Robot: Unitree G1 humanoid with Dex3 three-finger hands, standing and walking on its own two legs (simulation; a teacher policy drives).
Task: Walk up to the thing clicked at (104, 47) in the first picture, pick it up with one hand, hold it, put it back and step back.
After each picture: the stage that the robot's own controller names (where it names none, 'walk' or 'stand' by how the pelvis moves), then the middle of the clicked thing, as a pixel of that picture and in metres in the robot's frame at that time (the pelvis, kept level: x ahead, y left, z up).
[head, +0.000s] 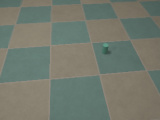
stand; (105, 48) +1.36 -0.25 -0.72
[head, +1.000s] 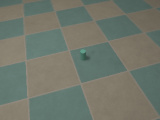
walk; (83, 55) +1.25 +0.09 -0.70
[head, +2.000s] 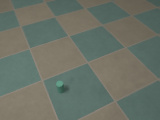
walk; (60, 87) +0.80 +0.25 -0.71
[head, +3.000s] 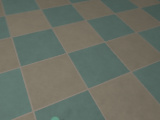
stand; out of the picture +0.47 +0.18 -0.70
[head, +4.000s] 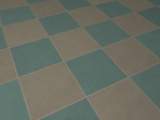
stand; out of the picture +0.43 +0.21 -0.72
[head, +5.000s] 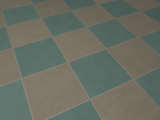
stand; out of the picture +0.40 +0.19 -0.73
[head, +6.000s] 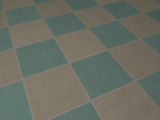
stand; out of the picture +0.40 +0.19 -0.73
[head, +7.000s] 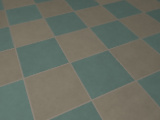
stand; out of the picture +0.40 +0.19 -0.73
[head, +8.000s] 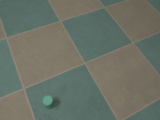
go down; (48, 102) +0.43 +0.20 -0.60
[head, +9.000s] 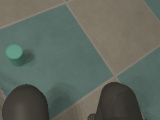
go down; (16, 56) +0.47 +0.26 -0.29
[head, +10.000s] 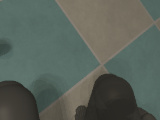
close in; out of the picture +0.46 +0.29 -0.26
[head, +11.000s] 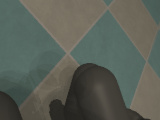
close; out of the picture +0.44 +0.32 -0.22
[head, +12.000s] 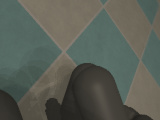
close; out of the picture +0.42 +0.31 -0.22
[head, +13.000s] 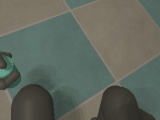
lift; (6, 73) +0.35 +0.27 -0.09
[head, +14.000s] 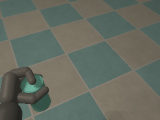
hold; (37, 93) +0.32 +0.16 +0.04
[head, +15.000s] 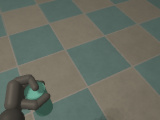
hold; (39, 99) +0.32 +0.16 -0.02
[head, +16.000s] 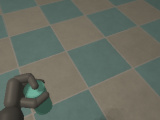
hold; (39, 98) +0.32 +0.17 -0.01
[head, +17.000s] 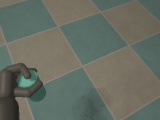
crouch; (32, 86) +0.36 +0.18 -0.06
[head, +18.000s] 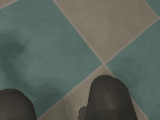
lower; out of the picture +0.48 +0.28 -0.12
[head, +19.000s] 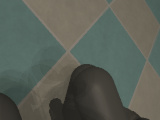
lower; out of the picture +0.42 +0.33 -0.23
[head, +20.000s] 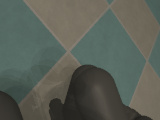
lower; out of the picture +0.41 +0.33 -0.23
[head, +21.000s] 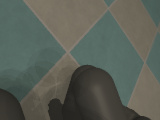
lower; out of the picture +0.41 +0.33 -0.23
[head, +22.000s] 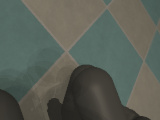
lower; out of the picture +0.42 +0.33 -0.23
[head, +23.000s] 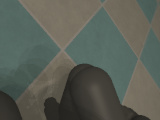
open; out of the picture +0.42 +0.32 -0.23
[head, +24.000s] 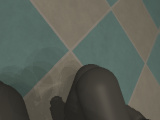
stand; out of the picture +0.41 +0.32 -0.23
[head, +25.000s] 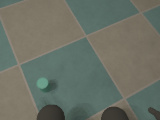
walk; (44, 85) +0.44 +0.23 -0.48
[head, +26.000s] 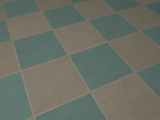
stand; out of the picture +0.39 +0.20 -0.66
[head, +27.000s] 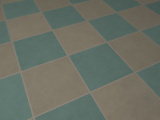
stand; out of the picture +0.39 +0.21 -0.67
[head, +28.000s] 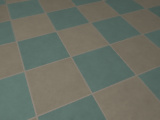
stand; out of the picture +0.39 +0.20 -0.70
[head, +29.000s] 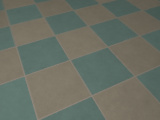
stand; out of the picture +0.40 +0.20 -0.72
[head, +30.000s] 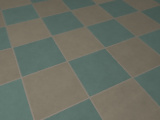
stand; out of the picture +0.38 +0.20 -0.73
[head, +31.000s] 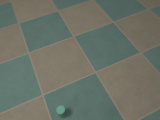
walk; (61, 111) +0.45 +0.22 -0.70
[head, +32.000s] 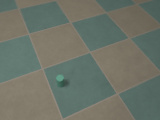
walk; (60, 81) +0.73 +0.17 -0.70
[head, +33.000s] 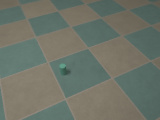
stand; (63, 69) +1.03 +0.28 -0.71
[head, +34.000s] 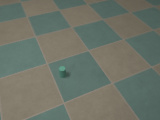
stand; (62, 72) +0.99 +0.21 -0.72
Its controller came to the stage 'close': yes
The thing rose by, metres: 0.70
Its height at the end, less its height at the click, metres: +0.00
